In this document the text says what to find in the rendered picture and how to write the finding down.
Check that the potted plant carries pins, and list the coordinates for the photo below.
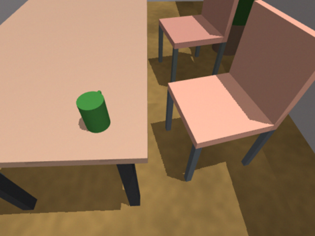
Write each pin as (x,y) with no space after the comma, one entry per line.
(237,28)

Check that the mug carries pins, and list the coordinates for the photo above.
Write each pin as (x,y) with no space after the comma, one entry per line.
(93,110)

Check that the table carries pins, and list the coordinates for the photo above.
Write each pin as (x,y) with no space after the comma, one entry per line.
(53,51)

